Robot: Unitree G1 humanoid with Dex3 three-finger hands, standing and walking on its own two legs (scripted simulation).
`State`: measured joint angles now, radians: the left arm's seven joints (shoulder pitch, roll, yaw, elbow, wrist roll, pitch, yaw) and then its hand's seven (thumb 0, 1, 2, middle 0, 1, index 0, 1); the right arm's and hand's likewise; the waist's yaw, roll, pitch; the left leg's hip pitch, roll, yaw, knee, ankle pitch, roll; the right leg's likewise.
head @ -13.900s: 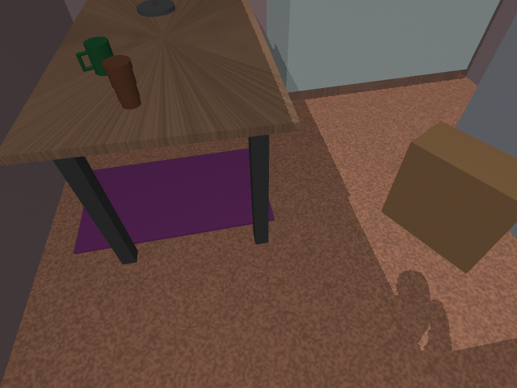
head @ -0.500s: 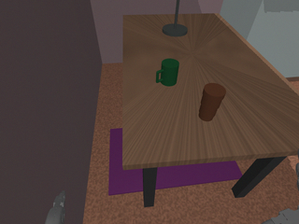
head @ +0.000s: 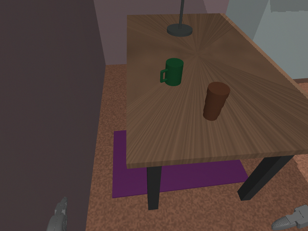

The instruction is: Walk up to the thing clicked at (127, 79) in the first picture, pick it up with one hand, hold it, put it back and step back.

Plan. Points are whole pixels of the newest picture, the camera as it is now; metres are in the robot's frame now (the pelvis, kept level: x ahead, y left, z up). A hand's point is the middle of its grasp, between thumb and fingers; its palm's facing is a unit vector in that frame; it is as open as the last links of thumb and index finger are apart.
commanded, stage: rise first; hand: right
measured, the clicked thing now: (214, 102) +0.54 -0.21 +0.02
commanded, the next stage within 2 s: go down in 0.10 s
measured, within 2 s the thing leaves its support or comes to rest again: neither
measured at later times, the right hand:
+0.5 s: hand (302, 181) +0.20 -0.29 +0.10, palm faces +0.41 +0.83 -0.38, open 17.4 cm
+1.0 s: hand (302, 159) +0.25 -0.32 +0.11, palm faces +0.32 +0.92 -0.22, open 17.3 cm
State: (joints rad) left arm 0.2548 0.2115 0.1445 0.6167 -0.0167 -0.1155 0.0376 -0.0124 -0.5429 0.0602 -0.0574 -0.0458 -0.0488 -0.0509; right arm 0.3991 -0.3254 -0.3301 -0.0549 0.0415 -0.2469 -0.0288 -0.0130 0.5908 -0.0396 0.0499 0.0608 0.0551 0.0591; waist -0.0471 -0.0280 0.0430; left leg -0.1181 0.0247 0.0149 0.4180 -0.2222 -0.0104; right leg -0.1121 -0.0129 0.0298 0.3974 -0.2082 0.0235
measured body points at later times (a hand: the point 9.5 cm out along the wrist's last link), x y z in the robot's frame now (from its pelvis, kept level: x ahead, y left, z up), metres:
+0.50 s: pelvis +0.01 +0.00 +0.00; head -0.01 +0.01 +0.45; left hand +0.19 +0.26 -0.08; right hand +0.18 -0.33 +0.12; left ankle +0.01 +0.13 -0.74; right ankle +0.01 -0.14 -0.74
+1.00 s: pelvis +0.01 +0.00 +0.00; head +0.00 +0.00 +0.45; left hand +0.18 +0.26 -0.08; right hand +0.23 -0.36 +0.12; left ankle +0.01 +0.13 -0.74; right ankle +0.01 -0.14 -0.74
